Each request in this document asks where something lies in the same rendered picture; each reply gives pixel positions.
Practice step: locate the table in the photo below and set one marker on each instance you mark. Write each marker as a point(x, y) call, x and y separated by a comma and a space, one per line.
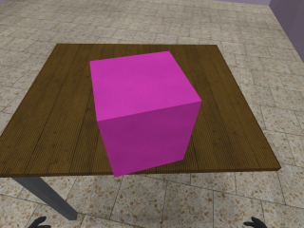
point(54, 130)

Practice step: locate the robot right hand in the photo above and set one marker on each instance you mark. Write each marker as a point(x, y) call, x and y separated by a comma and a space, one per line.
point(256, 223)

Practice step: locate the robot left hand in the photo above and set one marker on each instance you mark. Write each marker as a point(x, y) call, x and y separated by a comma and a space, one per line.
point(38, 221)

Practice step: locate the carton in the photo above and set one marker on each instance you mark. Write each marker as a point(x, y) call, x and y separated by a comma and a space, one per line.
point(145, 108)

